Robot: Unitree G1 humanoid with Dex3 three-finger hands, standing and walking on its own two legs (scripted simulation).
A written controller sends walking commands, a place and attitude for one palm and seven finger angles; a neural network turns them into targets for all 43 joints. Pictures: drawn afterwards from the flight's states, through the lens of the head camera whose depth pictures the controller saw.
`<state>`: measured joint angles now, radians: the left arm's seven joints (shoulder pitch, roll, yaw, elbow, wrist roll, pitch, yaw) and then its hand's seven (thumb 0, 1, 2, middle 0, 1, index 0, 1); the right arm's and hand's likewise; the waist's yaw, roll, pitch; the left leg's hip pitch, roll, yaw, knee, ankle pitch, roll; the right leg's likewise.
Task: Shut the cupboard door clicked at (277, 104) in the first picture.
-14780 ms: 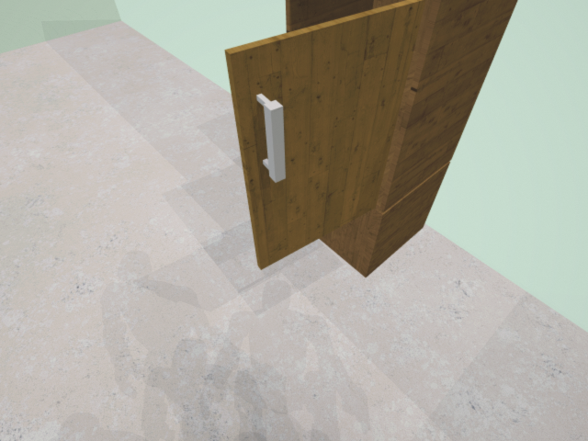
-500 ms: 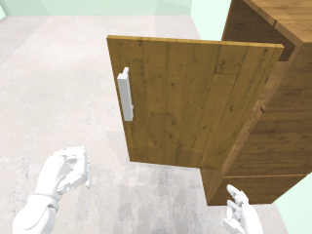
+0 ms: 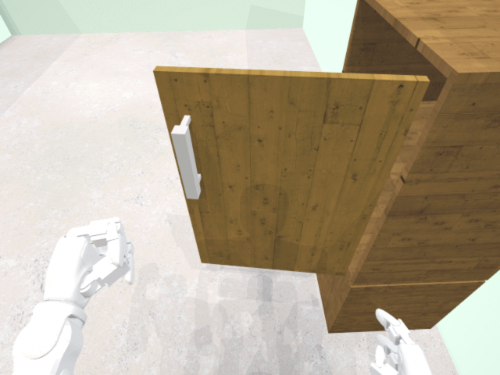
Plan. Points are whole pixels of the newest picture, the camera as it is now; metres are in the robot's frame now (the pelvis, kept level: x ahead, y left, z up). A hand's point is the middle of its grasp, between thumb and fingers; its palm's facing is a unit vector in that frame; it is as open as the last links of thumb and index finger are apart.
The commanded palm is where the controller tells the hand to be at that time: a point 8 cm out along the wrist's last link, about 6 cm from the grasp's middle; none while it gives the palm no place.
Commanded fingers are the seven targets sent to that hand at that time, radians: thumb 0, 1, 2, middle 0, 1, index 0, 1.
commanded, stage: bring the fist close to the handle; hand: left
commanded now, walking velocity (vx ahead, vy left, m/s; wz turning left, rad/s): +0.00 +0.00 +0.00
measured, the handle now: (190, 158) +0.46 +0.16 +0.11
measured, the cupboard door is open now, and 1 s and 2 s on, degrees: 82 82 78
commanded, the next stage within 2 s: push the door shut along its arc in 1.48 s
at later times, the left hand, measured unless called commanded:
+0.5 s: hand (174, 238) +0.29 +0.14 +0.10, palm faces -0.05 -1.00 -0.05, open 3.1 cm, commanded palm +0.26 +0.20 +0.11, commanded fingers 0.00 0.90 0.90 -1.30 -1.50 -1.30 -1.50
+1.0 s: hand (196, 200) +0.35 +0.12 +0.12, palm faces -0.03 -1.00 -0.03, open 3.1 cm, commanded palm +0.32 +0.17 +0.11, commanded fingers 0.00 0.90 0.90 -1.30 -1.50 -1.30 -1.50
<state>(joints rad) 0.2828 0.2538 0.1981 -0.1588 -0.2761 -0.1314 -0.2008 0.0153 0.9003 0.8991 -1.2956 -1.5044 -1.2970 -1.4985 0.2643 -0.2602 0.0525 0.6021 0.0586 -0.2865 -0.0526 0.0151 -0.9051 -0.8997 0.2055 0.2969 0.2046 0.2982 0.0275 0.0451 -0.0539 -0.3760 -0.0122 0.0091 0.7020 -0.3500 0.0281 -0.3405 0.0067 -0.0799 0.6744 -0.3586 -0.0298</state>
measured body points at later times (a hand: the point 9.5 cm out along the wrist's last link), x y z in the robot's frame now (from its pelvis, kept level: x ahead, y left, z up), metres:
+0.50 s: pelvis +0.01 -0.01 +0.00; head +0.01 -0.04 +0.45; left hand +0.29 +0.20 +0.10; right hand +0.17 -0.25 -0.08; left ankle +0.01 +0.10 -0.72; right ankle +0.00 -0.10 -0.72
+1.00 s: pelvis +0.01 +0.00 +0.00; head +0.02 -0.02 +0.45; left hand +0.34 +0.17 +0.12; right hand +0.17 -0.23 -0.09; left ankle +0.01 +0.10 -0.72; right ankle +0.00 -0.10 -0.72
